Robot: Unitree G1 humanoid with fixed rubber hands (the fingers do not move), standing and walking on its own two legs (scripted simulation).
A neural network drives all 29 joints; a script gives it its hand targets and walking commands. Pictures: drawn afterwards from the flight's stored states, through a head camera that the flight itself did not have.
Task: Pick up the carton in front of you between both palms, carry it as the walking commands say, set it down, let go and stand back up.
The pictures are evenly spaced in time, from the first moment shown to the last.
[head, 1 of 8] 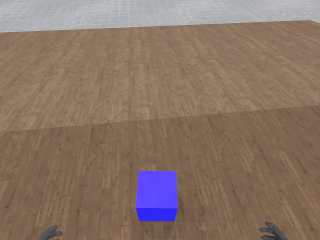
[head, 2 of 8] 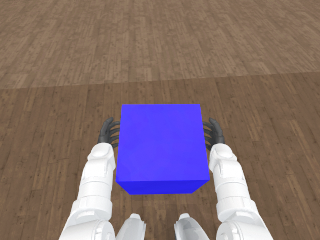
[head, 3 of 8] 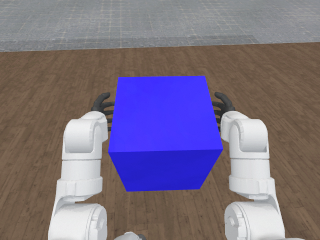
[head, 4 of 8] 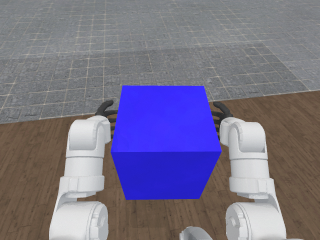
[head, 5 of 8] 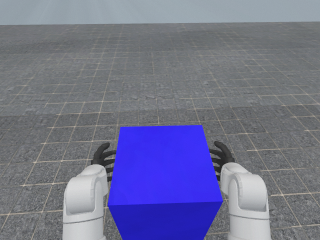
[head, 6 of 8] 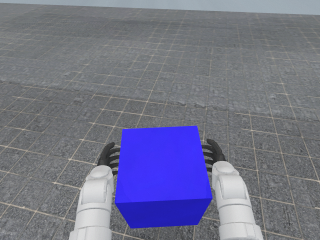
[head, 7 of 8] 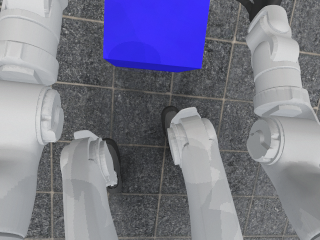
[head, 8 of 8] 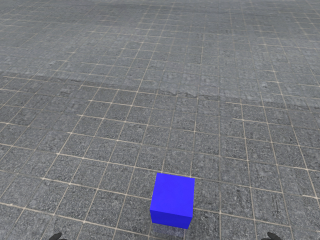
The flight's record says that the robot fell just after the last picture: no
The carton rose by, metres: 0.69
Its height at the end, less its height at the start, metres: -0.47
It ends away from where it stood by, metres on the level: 5.11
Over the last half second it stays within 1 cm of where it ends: yes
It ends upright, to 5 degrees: yes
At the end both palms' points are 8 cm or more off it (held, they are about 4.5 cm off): yes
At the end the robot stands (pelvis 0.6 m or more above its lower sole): yes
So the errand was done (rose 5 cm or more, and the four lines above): yes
